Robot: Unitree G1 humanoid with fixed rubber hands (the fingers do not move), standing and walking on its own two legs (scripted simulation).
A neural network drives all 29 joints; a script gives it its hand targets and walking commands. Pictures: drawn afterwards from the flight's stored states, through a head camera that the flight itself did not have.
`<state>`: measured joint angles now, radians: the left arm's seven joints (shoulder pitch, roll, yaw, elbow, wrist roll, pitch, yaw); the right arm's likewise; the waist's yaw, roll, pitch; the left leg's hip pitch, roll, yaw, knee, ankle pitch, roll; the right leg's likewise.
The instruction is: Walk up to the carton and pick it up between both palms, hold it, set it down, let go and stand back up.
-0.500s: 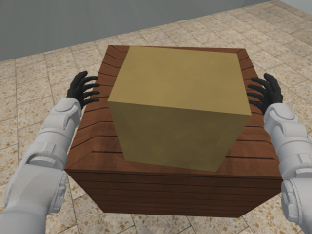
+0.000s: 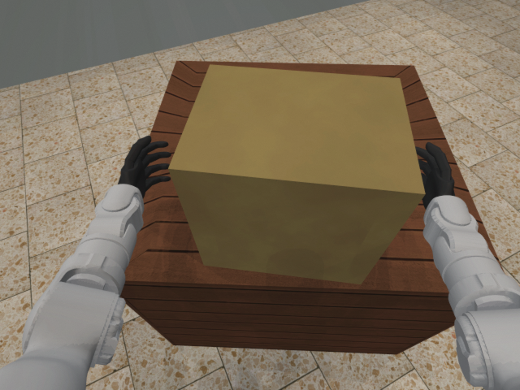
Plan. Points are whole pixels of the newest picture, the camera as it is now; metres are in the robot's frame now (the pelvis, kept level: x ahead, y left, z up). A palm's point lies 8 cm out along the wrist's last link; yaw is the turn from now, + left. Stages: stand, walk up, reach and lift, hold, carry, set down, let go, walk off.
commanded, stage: reach and lift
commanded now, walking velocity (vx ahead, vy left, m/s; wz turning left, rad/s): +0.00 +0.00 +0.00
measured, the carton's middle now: (290, 182) +0.47 -0.02 +0.02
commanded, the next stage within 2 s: none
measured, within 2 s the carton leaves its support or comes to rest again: neither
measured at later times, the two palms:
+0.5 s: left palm (161, 184) +0.42 +0.20 +0.06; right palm (421, 187) +0.42 -0.22 +0.07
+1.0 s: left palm (165, 184) +0.42 +0.20 +0.06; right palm (419, 187) +0.42 -0.22 +0.07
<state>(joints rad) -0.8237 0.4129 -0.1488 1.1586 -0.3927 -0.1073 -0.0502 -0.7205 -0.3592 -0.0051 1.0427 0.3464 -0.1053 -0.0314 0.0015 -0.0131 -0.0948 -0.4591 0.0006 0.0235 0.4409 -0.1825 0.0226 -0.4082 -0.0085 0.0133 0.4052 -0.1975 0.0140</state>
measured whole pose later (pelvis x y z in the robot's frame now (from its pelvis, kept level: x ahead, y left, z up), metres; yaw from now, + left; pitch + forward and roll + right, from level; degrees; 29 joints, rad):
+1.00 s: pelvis -0.01 -0.01 -0.01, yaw +0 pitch +15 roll +0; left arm -0.94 0.29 -0.16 1.35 -0.35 -0.23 -0.03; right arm -0.84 -0.29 0.00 1.15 0.35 -0.13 -0.10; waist 0.00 -0.01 -0.15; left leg -0.56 0.00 0.02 0.48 -0.18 0.02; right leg -0.52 -0.01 0.01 0.48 -0.22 0.01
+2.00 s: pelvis +0.00 +0.00 -0.01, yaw +0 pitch +16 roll +0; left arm -0.87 0.26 -0.06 1.38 -0.21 -0.32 -0.01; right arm -0.77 -0.22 -0.10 1.15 0.16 -0.21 -0.14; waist 0.00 -0.01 -0.22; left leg -0.56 0.00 0.02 0.48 -0.19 0.02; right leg -0.52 -0.01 0.01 0.47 -0.22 0.01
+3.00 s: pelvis -0.02 +0.00 +0.00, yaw +0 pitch +7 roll -1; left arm -0.72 0.24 0.00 0.82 -0.14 0.28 0.05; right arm -0.80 -0.29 -0.10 1.00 0.23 0.20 -0.09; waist 0.00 0.00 -0.23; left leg -0.39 0.00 0.02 0.45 -0.18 0.02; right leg -0.32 0.00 0.01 0.38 -0.18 0.02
